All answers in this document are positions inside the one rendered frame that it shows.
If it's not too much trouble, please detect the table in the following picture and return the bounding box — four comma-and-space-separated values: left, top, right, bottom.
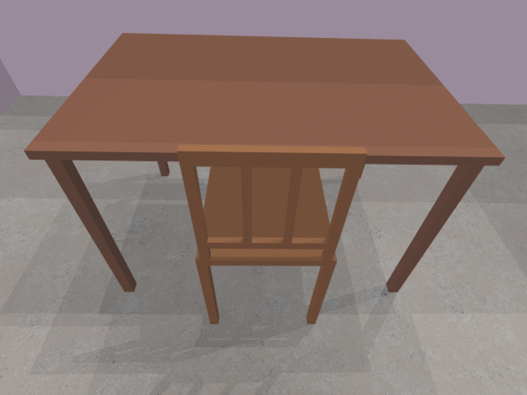
24, 33, 505, 292

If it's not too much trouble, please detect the chair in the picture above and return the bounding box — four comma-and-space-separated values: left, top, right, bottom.
177, 145, 367, 324

